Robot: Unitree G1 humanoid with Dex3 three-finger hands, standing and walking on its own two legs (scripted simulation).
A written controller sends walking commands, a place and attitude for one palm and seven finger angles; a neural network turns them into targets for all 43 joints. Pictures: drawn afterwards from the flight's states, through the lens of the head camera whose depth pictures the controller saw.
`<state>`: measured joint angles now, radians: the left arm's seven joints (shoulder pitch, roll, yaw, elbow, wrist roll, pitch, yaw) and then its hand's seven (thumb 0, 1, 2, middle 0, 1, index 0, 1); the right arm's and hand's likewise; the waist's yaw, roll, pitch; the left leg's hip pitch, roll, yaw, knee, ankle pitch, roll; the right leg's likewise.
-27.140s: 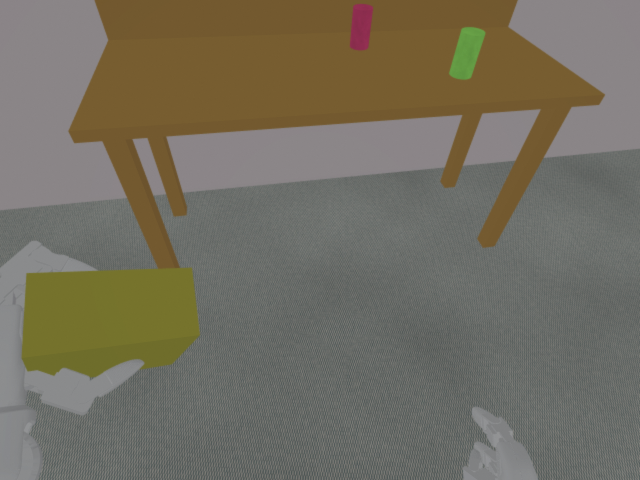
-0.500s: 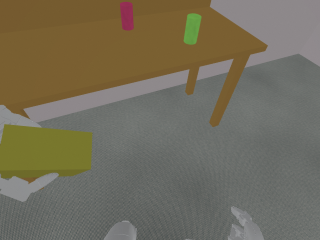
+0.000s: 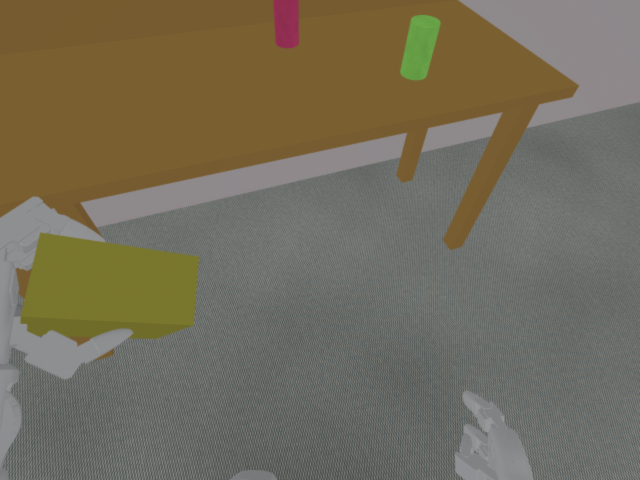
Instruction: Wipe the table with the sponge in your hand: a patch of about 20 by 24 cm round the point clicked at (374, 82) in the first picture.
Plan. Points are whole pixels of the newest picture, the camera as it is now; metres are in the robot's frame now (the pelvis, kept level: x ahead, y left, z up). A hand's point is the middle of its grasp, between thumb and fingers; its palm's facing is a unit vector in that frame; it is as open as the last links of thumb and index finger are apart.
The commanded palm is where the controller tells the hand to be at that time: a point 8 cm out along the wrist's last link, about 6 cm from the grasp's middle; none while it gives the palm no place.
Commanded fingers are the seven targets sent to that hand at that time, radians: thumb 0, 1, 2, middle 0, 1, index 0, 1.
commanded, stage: look again from close up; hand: left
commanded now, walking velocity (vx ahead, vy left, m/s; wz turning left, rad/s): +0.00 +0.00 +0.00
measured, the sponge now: (133, 298) +0.25 +0.22 +0.13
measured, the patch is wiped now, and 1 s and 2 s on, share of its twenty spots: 0.00 0.00 0.00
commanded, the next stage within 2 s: shuffle to correct the standing spot in 0.26 s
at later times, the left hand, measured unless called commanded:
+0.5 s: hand (63, 239) +0.28 +0.28 +0.18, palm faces +0.37 -0.82 -0.43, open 10.6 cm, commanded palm +0.22 +0.31 +0.19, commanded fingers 0.00 0.10 1.30 -1.20 -1.60 -1.20 -1.60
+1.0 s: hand (142, 184) +0.36 +0.24 +0.18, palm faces +0.45 -0.82 -0.36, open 10.6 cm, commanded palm +0.31 +0.27 +0.19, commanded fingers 0.00 0.10 1.30 -1.20 -1.60 -1.20 -1.60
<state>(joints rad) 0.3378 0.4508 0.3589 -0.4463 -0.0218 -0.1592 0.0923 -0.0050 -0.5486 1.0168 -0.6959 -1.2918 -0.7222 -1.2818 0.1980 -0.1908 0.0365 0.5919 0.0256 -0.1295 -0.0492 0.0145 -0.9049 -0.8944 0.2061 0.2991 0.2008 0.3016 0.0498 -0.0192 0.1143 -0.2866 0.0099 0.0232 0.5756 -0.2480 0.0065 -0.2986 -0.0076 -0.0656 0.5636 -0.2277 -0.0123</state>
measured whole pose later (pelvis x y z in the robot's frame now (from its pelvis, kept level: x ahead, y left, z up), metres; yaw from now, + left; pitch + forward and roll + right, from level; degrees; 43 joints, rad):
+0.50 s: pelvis +0.04 +0.04 +0.00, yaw -3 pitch +0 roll -1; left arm 0.45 0.39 0.41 -0.53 -0.02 -0.18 0.13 0.00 -0.55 1.02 -0.69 -1.29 -0.72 -1.28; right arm 0.23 -0.19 0.04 0.57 -0.02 -0.12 -0.02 0.02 -0.90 -0.89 0.21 0.30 0.20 0.30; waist 0.01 -0.02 0.07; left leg -0.24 -0.03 0.04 0.54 -0.30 0.06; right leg -0.25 -0.02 -0.02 0.50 -0.24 0.01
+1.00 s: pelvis +0.14 -0.01 -0.02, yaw -1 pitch -2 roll -1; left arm 0.45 0.39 0.43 -0.64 -0.05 -0.19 0.17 0.00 -0.55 1.02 -0.69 -1.29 -0.72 -1.28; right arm 0.17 -0.23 0.00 0.56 0.01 -0.04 -0.03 0.02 -0.90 -0.89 0.21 0.30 0.20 0.30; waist 0.01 -0.04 0.08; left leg -0.38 0.05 0.10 0.79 -0.37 0.04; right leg -0.25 0.01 -0.06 0.92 -0.52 -0.03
